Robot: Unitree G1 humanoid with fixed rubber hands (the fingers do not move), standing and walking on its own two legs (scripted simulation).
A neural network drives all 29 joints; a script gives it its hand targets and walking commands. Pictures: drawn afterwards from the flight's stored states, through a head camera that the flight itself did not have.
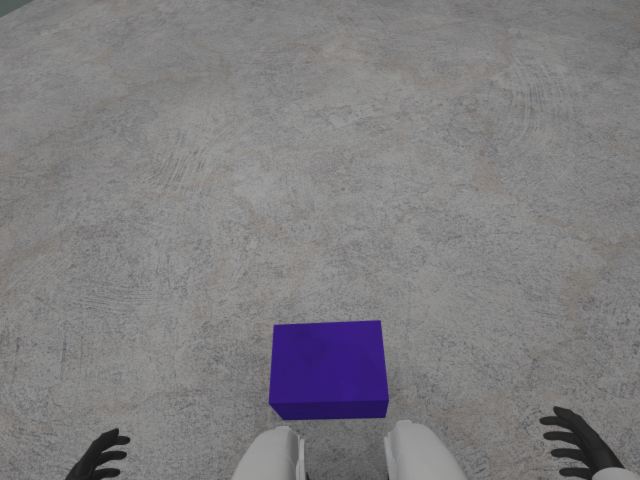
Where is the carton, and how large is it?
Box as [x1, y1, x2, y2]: [269, 320, 388, 419]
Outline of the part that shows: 380,320 274,325 269,389 270,405 283,419 384,417 388,402 388,394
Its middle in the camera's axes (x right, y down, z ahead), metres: +0.03 +0.37 +1.07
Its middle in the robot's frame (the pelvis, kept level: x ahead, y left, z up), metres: +0.41 +0.05 -0.62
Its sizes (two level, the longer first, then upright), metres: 0.290 0.202 0.212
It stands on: the floor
